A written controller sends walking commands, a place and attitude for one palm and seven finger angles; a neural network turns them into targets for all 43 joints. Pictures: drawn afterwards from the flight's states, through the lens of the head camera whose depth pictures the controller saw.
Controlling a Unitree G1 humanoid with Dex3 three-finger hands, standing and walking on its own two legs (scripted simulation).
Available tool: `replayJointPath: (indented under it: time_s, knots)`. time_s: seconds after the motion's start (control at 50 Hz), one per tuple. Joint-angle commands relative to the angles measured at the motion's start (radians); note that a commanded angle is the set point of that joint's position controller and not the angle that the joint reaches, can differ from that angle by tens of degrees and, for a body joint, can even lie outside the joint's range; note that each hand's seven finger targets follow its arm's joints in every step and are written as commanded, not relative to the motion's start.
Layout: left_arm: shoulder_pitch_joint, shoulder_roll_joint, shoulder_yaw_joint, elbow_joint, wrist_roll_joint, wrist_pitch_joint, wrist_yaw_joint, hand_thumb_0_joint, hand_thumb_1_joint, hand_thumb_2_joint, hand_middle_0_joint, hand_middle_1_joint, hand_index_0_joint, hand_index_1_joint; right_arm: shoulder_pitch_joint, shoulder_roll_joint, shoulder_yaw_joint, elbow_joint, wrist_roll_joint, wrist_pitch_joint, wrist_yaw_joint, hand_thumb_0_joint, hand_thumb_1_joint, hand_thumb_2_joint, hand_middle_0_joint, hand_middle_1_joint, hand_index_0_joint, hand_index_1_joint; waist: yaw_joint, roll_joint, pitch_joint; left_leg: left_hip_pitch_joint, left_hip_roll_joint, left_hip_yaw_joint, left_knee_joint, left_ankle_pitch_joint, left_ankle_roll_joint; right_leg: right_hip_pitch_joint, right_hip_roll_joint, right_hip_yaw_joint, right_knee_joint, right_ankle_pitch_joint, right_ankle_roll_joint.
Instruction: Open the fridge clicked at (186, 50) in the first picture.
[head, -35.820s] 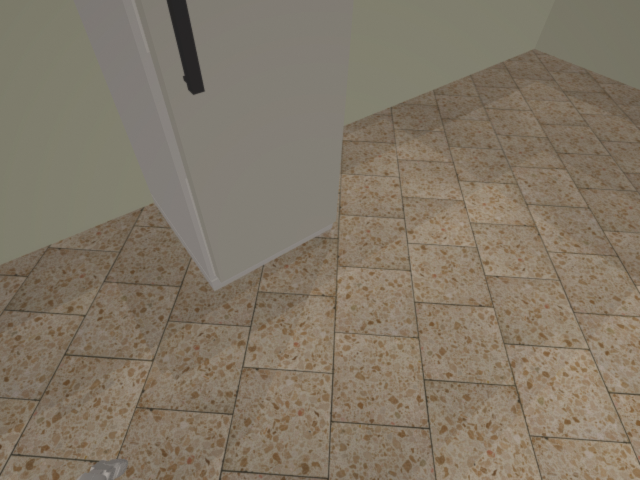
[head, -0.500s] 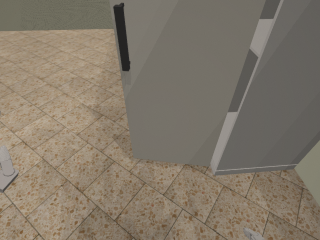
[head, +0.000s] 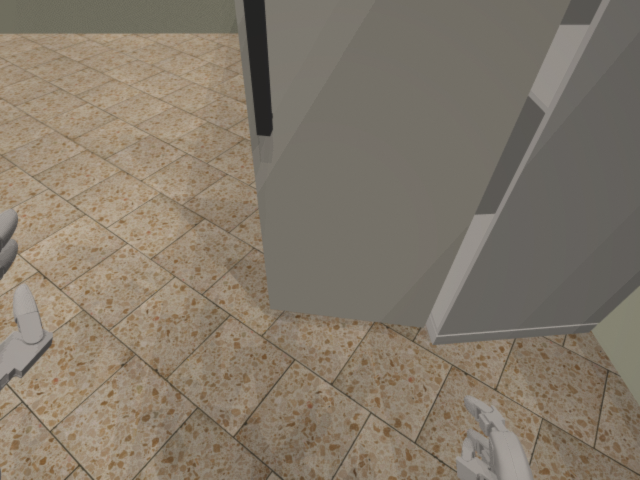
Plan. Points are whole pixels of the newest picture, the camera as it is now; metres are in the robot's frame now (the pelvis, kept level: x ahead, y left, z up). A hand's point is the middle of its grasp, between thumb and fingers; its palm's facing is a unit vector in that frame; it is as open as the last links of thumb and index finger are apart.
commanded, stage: stop stepping back and stand still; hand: left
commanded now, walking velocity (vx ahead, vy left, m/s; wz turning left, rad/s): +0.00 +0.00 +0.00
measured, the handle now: (262, 66) +0.74 +0.16 +0.18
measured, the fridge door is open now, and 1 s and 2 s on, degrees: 77 77 77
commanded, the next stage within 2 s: let the arm hang, fingers relaxed in 0.36 s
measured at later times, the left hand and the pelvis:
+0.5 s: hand (38, 371) +0.18 +0.28 +0.13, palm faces +0.39 -0.81 -0.45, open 7.4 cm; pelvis -0.02 +0.01 +0.00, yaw +2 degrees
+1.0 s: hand out of the picture -0.04 +0.20 -0.18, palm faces +0.04 -0.97 -0.22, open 7.2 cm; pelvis -0.03 -0.01 +0.00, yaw +3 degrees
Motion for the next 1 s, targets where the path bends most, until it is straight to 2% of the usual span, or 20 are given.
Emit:
replayJointPath:
  time_s: [0.0,0.06,0.12,0.24,0.42,0.44,0.46,0.5,0.52,0.56,0.58,0.64,0.68,0.72,0.8,0.82,0.84,0.86,0.92,0.98]
  knots:
    - [-0.052,0.178,0.116,-0.2,0.001,-0.058,0.025,0.0,0.9,0.9,-0.2,-0.3,-0.2,-0.3,-0.07,-0.144,-0.058,-0.144,0.001,-0.053,-0.019,0.0,-0.9,-0.9,0.2,0.3,0.2,0.3,-0.006,0.052,-0.109,-0.001,0.087,-0.122,-0.12,0.22,-0.003,0.082,-0.061,0.106,-0.047,0.256,0.017]
    - [-0.087,0.196,0.123,-0.241,0.006,-0.064,0.028,0.0,0.9,0.9,-0.2,-0.3,-0.2,-0.3,-0.077,-0.147,-0.059,-0.142,-0.003,-0.058,-0.024,0.0,-0.9,-0.9,0.2,0.3,0.2,0.3,-0.004,0.086,-0.11,-0.006,0.085,-0.13,-0.143,0.193,-0.003,0.088,-0.055,0.099,-0.047,0.228,0.017]
    - [-0.078,0.177,0.111,-0.232,0.009,-0.067,0.031,0.0,0.9,0.9,-0.2,-0.3,-0.2,-0.3,-0.071,-0.145,-0.059,-0.14,-0.004,-0.062,-0.023,0.0,-0.9,-0.9,0.2,0.3,0.2,0.3,-0.004,0.111,-0.096,-0.025,0.083,-0.13,-0.158,0.153,-0.003,0.094,-0.048,0.093,-0.051,0.198,0.018]
    - [-0.031,0.162,0.113,-0.178,0.006,-0.068,0.031,0.0,0.9,0.9,-0.2,-0.3,-0.2,-0.3,-0.069,-0.146,-0.064,-0.134,-0.002,-0.062,-0.02,0.0,-0.9,-0.9,0.2,0.3,0.2,0.3,-0.007,0.064,-0.07,-0.052,0.071,-0.128,-0.16,0.072,-0.007,0.08,-0.056,0.106,-0.093,0.156,0.015]
    - [-0.057,0.158,0.098,-0.19,0.012,-0.071,0.031,0.0,0.9,0.9,-0.2,-0.3,-0.2,-0.3,-0.072,-0.152,-0.069,-0.132,0.0,-0.062,-0.024,0.0,-0.9,-0.9,0.2,0.3,0.2,0.3,-0.01,0.071,-0.057,-0.063,0.067,-0.138,-0.19,-0.029,-0.004,0.063,-0.048,0.101,-0.111,0.094,0.017]
    - [-0.088,0.023,-0.295,0.579,0.065,0.077,-0.11,0.0,0.9,0.9,-0.2,-0.3,-0.2,-0.3,-0.139,-0.347,-0.101,0.098,0.021,-0.099,0.074,0.0,-0.9,-0.9,0.2,0.3,0.2,0.3,-0.044,0.088,0.033,-0.127,0.111,-0.165,-0.04,0.228,0.008,-0.064,-0.13,0.033,0.025,0.183,-0.004]
    - [-0.113,0.008,-0.28,0.596,0.059,0.163,-0.135,0.0,0.9,0.9,-0.2,-0.3,-0.2,-0.3,-0.071,-0.305,-0.108,0.096,0.022,-0.023,0.074,0.0,-0.9,-0.9,0.2,0.3,0.2,0.3,-0.036,0.1,-0.028,-0.06,0.125,-0.132,-0.062,0.283,-0.003,-0.085,-0.124,0.076,-0.003,0.107,-0.008]
    - [-0.156,-0.004,-0.285,0.616,0.058,0.189,-0.145,0.0,0.9,0.9,-0.2,-0.3,-0.2,-0.3,-0.056,-0.296,-0.098,0.073,0.012,0.021,0.07,0.0,-0.9,-0.9,0.2,0.3,0.2,0.3,-0.028,0.114,-0.034,-0.134,0.161,-0.187,-0.106,0.146,0.039,-0.085,-0.082,0.044,0.093,-0.06,-0.012]
    - [-0.178,0.005,-0.291,0.666,0.064,0.188,-0.149,0.0,0.9,0.9,-0.2,-0.3,-0.2,-0.3,-0.067,-0.298,-0.091,0.075,0.004,0.036,0.069,0.0,-0.9,-0.9,0.2,0.3,0.2,0.3,-0.024,0.083,-0.028,-0.166,0.163,-0.22,-0.128,0.095,0.057,-0.069,-0.071,0.052,0.122,-0.077,-0.015]
    - [-0.21,0.022,-0.308,0.769,0.066,0.189,-0.149,0.0,0.9,0.9,-0.2,-0.3,-0.2,-0.3,-0.075,-0.288,-0.077,0.085,-0.007,0.057,0.067,0.0,-0.9,-0.9,0.2,0.3,0.2,0.3,-0.015,-0.05,-0.024,-0.173,0.154,-0.243,-0.137,0.052,0.062,-0.045,-0.072,0.075,0.102,-0.066,-0.021]
    - [-0.219,0.027,-0.315,0.821,0.068,0.189,-0.148,0.0,0.9,0.9,-0.2,-0.3,-0.2,-0.3,-0.072,-0.284,-0.072,0.097,-0.009,0.065,0.066,0.0,-0.9,-0.9,0.2,0.3,0.2,0.3,-0.009,-0.105,-0.044,-0.165,0.139,-0.234,-0.119,0.048,0.058,-0.025,-0.085,0.089,0.067,-0.046,-0.023]
    - [-0.266,0.034,-0.333,0.999,0.075,0.189,-0.143,0.0,0.9,0.9,-0.2,-0.3,-0.2,-0.3,-0.041,-0.245,-0.067,0.158,-0.016,0.092,0.069,0.0,-0.9,-0.9,0.2,0.3,0.2,0.3,-0.029,-0.193,-0.049,-0.08,0.051,-0.157,-0.021,0.01,0.029,-0.097,-0.165,0.168,-0.06,-0.078,-0.055]
    - [-0.315,0.037,-0.35,1.075,0.069,0.192,-0.137,0.0,0.9,0.9,-0.2,-0.3,-0.2,-0.3,-0.012,-0.21,-0.061,0.191,-0.018,0.112,0.07,0.0,-0.9,-0.9,0.2,0.3,0.2,0.3,-0.05,-0.134,-0.032,-0.001,0.013,-0.108,0.039,-0.014,0.01,-0.181,-0.207,0.198,-0.129,-0.143,-0.084]
    - [-0.333,0.021,-0.359,1.149,0.066,0.19,-0.133,0.0,0.9,0.9,-0.2,-0.3,-0.2,-0.3,0.012,-0.179,-0.056,0.234,-0.02,0.12,0.067,0.0,-0.9,-0.9,0.2,0.3,0.2,0.3,-0.058,-0.025,-0.032,0.036,0.019,-0.11,0.023,0.003,0.005,-0.198,-0.197,0.19,-0.131,-0.15,-0.085]
    - [-0.278,0.0,-0.349,1.281,0.063,0.187,-0.132,0.0,0.9,0.9,-0.2,-0.3,-0.2,-0.3,0.012,-0.181,-0.064,0.293,-0.022,0.121,0.057,0.0,-0.9,-0.9,0.2,0.3,0.2,0.3,-0.023,0.178,-0.002,-0.08,0.07,-0.176,-0.11,-0.071,0.022,-0.073,-0.129,0.137,-0.099,-0.121,-0.05]
    - [-0.259,0.005,-0.349,1.31,0.062,0.186,-0.132,0.0,0.9,0.9,-0.2,-0.3,-0.2,-0.3,0.009,-0.185,-0.066,0.307,-0.021,0.12,0.055,0.0,-0.9,-0.9,0.2,0.3,0.2,0.3,-0.014,0.202,-0.003,-0.109,0.073,-0.184,-0.13,-0.096,0.023,-0.033,-0.122,0.133,-0.097,-0.102,-0.049]
    - [-0.255,0.009,-0.35,1.337,0.06,0.185,-0.133,0.0,0.9,0.9,-0.2,-0.3,-0.2,-0.3,0.014,-0.187,-0.066,0.321,-0.019,0.12,0.053,0.0,-0.9,-0.9,0.2,0.3,0.2,0.3,-0.011,0.196,0.0,-0.128,0.074,-0.185,-0.141,-0.115,0.021,-0.007,-0.121,0.134,-0.099,-0.097,-0.051]
    - [-0.248,0.012,-0.348,1.356,0.061,0.182,-0.133,0.0,0.9,0.9,-0.2,-0.3,-0.2,-0.3,0.023,-0.189,-0.071,0.328,-0.016,0.121,0.051,0.0,-0.9,-0.9,0.2,0.3,0.2,0.3,-0.007,0.149,0.004,-0.122,0.072,-0.182,-0.132,-0.098,0.02,-0.001,-0.126,0.133,-0.115,-0.09,-0.053]
    - [-0.268,0.008,-0.349,1.406,0.058,0.175,-0.133,0.0,0.9,0.9,-0.2,-0.3,-0.2,-0.3,0.069,-0.178,-0.075,0.371,-0.013,0.118,0.047,0.0,-0.9,-0.9,0.2,0.3,0.2,0.3,-0.022,0.06,-0.012,-0.069,0.065,-0.16,-0.105,-0.047,0.016,-0.006,-0.152,0.148,-0.157,-0.094,-0.065]
    - [-0.292,0.011,-0.349,1.438,0.059,0.172,-0.133,0.0,0.9,0.9,-0.2,-0.3,-0.2,-0.3,0.094,-0.176,-0.08,0.402,-0.012,0.121,0.046,0.0,-0.9,-0.9,0.2,0.3,0.2,0.3,-0.033,-0.009,0.018,-0.023,0.063,-0.146,-0.094,-0.029,0.014,-0.057,-0.162,0.148,-0.193,-0.137,-0.068]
